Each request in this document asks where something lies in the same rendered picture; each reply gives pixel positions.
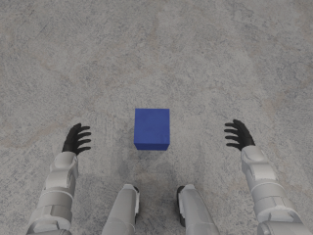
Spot robot left thigh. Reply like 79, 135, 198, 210
101, 189, 140, 235

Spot left robot forearm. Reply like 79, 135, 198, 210
23, 151, 79, 235

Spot right robot forearm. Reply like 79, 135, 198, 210
241, 145, 313, 235

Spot carton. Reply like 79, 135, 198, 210
133, 108, 170, 151

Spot left robot hand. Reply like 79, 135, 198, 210
62, 123, 92, 156

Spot robot right upper arm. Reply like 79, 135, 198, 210
256, 220, 312, 235

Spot right robot hand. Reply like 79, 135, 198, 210
224, 119, 255, 151

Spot right robot shin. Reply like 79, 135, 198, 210
181, 184, 196, 218

